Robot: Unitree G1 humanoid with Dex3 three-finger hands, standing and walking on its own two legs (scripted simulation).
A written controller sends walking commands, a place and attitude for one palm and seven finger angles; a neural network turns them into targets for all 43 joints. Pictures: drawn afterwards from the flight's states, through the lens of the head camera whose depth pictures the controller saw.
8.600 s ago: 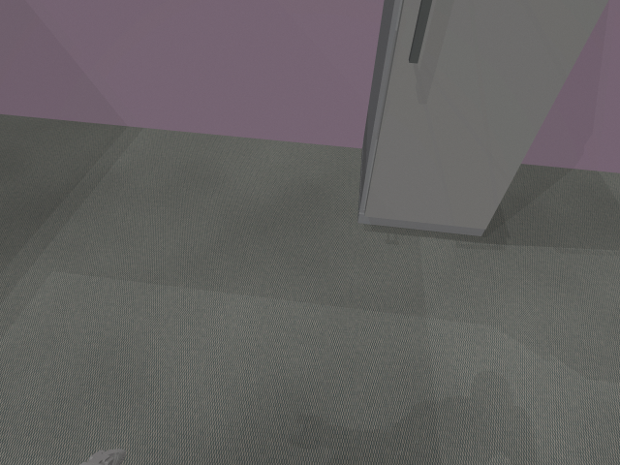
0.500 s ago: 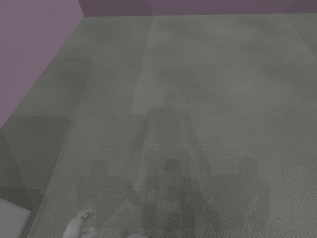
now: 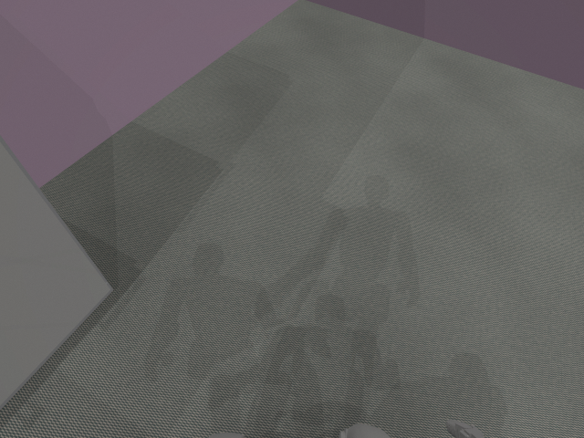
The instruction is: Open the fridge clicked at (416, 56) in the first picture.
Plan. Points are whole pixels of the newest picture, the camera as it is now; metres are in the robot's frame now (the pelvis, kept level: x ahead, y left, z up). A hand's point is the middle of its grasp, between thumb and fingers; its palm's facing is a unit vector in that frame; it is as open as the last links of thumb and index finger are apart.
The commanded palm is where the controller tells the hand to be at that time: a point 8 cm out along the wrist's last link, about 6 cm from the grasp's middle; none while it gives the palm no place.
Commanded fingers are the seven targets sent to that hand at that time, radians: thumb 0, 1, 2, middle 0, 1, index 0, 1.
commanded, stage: turn to face it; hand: left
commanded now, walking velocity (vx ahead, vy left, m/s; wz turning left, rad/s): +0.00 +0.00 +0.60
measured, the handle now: out of the picture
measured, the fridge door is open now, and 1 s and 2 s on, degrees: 0 0 0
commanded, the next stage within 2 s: take the last steps up to it in 1.78 s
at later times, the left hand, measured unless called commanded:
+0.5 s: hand out of the picture +0.07 +0.18 -0.12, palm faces +0.27 -0.91 -0.30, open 7.4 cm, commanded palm none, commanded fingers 0.00 0.90 0.90 -0.20 -0.30 -0.20 -0.30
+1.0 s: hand out of the picture -0.15 +0.20 -0.18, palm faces +0.61 -0.75 -0.25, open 7.4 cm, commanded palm none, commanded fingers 0.00 0.90 0.90 -0.20 -0.30 -0.20 -0.30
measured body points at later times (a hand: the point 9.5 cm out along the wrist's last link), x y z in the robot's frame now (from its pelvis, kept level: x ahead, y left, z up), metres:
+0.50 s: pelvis +0.00 -0.05 +0.01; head +0.03 -0.08 +0.45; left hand +0.05 +0.22 -0.10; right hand +0.10 -0.29 -0.16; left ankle -0.02 +0.08 -0.67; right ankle +0.02 -0.15 -0.73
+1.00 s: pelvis -0.04 +0.00 +0.00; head -0.03 +0.05 +0.45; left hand -0.18 +0.24 -0.16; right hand +0.22 -0.14 -0.11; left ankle -0.07 +0.07 -0.73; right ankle +0.02 -0.15 -0.66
